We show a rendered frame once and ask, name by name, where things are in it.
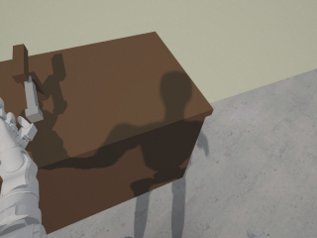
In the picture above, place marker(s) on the counter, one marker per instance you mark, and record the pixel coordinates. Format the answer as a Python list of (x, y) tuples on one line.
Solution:
[(121, 118)]

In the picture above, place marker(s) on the tap lever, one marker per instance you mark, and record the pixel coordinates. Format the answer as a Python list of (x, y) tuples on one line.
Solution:
[(33, 112)]

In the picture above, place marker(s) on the robot left hand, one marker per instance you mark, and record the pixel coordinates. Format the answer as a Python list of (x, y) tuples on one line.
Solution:
[(10, 137)]

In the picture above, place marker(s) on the left robot upper arm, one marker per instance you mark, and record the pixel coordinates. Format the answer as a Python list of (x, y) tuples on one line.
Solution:
[(30, 231)]

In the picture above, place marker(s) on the left robot forearm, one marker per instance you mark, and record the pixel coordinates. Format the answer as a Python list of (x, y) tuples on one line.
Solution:
[(20, 192)]

